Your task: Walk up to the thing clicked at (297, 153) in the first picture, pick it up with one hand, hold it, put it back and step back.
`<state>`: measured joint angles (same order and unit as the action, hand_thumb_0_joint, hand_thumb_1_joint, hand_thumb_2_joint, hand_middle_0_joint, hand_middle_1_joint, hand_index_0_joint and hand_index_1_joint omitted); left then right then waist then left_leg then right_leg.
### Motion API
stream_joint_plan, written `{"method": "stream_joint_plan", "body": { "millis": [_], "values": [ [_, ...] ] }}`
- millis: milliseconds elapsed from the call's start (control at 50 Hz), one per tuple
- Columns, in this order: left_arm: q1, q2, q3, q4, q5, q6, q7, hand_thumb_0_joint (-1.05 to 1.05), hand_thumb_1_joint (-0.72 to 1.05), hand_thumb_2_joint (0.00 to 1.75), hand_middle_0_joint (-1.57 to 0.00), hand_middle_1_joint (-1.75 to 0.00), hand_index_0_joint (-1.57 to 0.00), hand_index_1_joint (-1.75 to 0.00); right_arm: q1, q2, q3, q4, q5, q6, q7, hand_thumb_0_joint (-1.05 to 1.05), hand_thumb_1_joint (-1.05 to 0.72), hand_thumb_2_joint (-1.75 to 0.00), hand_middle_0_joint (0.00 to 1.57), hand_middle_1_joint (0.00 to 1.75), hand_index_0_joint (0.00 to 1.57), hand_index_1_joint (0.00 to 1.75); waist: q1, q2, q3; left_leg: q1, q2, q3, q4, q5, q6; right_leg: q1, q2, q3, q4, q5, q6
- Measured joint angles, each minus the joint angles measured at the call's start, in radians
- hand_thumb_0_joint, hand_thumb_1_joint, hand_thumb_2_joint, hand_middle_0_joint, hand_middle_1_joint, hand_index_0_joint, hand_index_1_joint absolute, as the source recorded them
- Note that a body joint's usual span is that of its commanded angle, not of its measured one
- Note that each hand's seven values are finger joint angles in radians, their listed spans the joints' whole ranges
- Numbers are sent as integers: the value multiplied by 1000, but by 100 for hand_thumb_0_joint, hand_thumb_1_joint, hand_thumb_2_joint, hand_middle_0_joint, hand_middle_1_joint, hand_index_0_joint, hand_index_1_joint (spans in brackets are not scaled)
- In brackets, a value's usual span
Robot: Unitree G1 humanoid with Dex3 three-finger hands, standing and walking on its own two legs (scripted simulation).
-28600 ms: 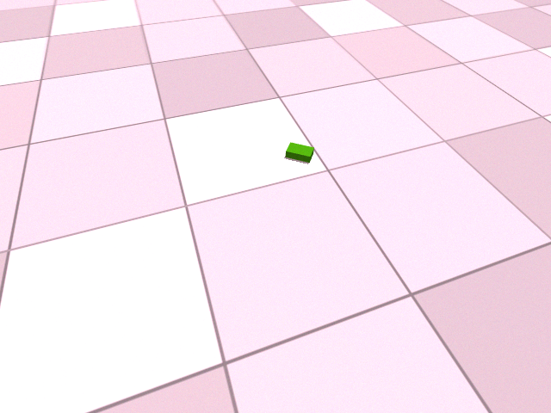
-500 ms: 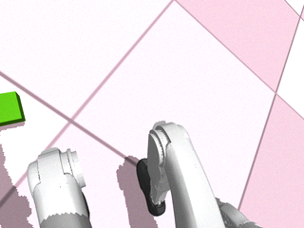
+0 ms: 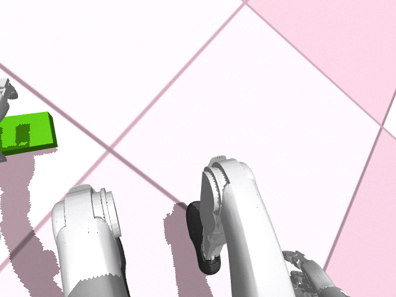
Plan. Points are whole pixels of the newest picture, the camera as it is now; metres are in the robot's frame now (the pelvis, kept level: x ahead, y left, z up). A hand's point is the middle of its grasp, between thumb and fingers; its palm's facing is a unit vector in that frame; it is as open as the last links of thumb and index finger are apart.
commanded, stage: home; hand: left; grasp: from above
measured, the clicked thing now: (20, 134) +0.50 +0.32 -0.31
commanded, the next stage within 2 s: none
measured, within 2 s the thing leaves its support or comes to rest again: neither
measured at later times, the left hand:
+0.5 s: hand out of the picture +0.45 +0.31 -0.07, palm faces -0.34 -0.38 -0.86, open 10.3 cm
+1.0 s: hand out of the picture +0.28 +0.23 +0.15, palm faces +0.03 -0.93 -0.37, open 7.4 cm
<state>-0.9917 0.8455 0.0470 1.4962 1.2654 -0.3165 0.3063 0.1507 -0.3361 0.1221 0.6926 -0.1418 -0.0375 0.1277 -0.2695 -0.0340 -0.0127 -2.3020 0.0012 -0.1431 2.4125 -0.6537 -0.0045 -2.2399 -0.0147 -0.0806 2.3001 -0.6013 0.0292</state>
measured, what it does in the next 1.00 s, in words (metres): rises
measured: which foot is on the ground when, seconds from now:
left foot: down 0.00-1.00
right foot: down 0.00-1.00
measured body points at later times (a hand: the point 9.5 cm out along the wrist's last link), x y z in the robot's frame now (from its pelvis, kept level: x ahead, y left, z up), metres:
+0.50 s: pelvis +0.02 +0.01 +0.06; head +0.24 +0.05 +0.45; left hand +0.46 +0.32 -0.02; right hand +0.10 -0.26 -0.06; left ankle +0.09 +0.13 -0.29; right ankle +0.12 -0.13 -0.29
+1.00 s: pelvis +0.03 +0.00 +0.24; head +0.14 +0.04 +0.67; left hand +0.27 +0.28 +0.17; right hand +0.26 -0.22 +0.16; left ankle +0.08 +0.13 -0.29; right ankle +0.12 -0.13 -0.29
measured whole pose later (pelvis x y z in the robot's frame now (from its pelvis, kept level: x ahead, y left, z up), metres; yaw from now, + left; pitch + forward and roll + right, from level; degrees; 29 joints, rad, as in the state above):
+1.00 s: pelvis +0.03 +0.00 +0.24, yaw +6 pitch +25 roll -4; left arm 0.04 0.34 0.05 0.23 0.08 0.29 0.05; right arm 0.09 -0.23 0.03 0.54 0.04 -0.09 -0.04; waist -0.06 0.02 -0.20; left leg -1.48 0.02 -0.07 1.64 -0.61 -0.01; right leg -1.45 -0.02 -0.06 1.58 -0.57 0.01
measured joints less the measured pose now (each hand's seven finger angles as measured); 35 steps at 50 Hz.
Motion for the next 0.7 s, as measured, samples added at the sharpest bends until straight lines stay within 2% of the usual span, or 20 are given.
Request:
{"method": "stream_joint_plan", "body": {
  "millis": [100, 160, 220, 280, 320, 380, 500, 580, 640, 700],
  "values": [
    [-28, 29, 22, 39, 47, -12, 74, 0, -49, 100, -10, -101, -10, -101, 19, 24, 19, 14, -23, -17, 3, 0, -90, -89, 20, 30, 20, 30, -16, -20, 27, -37, -4, -4, 36, -9, 8, -25, 1, -2, 26, -10, 7],
    [-18, 32, 50, 8, 59, -2, 113, 0, -45, 99, -14, -97, -13, -97, 32, 41, 17, 24, -33, -30, 11, 0, -90, -89, 20, 30, 20, 30, -26, -24, 31, -53, -6, -4, 52, -19, 11, -37, -1, -1, 39, -22, 8],
    [21, 12, 94, -71, 35, 29, 137, 0, -36, 98, -18, -89, -17, -90, 50, 58, 0, 26, -33, -39, 24, 0, -90, -89, 20, 30, 20, 30, -29, -13, 13, -66, -9, -2, 56, -32, 12, -47, -4, 0, 44, -37, 6],
    [60, -27, 120, -150, -27, 77, 134, 0, -26, 94, -21, -79, -20, -80, 63, 69, -24, 28, -25, -45, 41, 0, -89, -89, 20, 30, 20, 30, -20, 9, -19, -62, -8, 6, 42, -48, 12, -48, -6, 6, 36, -54, 4],
    [91, -59, 130, -209, -86, 114, 107, 0, -18, 91, -22, -72, -21, -73, 69, 74, -45, 25, -11, -45, 51, 0, -89, -89, 20, 30, 20, 30, -5, 29, -45, -48, -6, 11, 21, -59, 11, -38, -7, 10, 20, -64, 7],
    [139, -114, 121, -288, -205, 177, 43, 0, -4, 89, -23, -63, -21, -65, 70, 75, -75, 22, 16, -40, 63, 0, -90, -89, 20, 30, 20, 30, 30, 61, -84, -4, -1, 22, -29, -72, 11, -3, -8, 17, -22, -77, 12],
    [338, -221, 61, -545, -484, 300, -160, 0, 28, 90, -23, -51, -22, -52, 49, 54, -106, -12, 79, -4, 52, 0, -90, -89, 20, 30, 20, 30, 105, 104, -138, 145, 14, 49, -174, -74, 14, 125, -3, 33, -151, -76, 11],
    [494, -287, 38, -749, -661, 337, -275, 0, 53, 90, -23, -43, -22, -44, 30, 38, -120, -49, 111, 2, 15, 0, -90, -89, 20, 30, 20, 30, 150, 97, -156, 248, 22, 61, -277, -54, 13, 218, 0, 38, -246, -54, 5],
    [600, -335, 27, -883, -761, 340, -307, 0, 67, 90, -22, -38, -22, -39, 10, 33, -135, -69, 128, 1, -15, 1, -91, -89, 20, 30, 20, 30, 174, 79, -167, 317, 21, 63, -345, -34, 8, 287, -3, 36, -310, -39, -1],
    [688, -377, 27, -979, -825, 347, -307, 0, 76, 90, -22, -35, -22, -35, -16, 33, -146, -91, 143, -1, -44, 1, -91, -89, 20, 30, 20, 30, 191, 63, -176, 384, 19, 62, -407, -16, 3, 355, -6, 32, -369, -24, -6]
  ]
}}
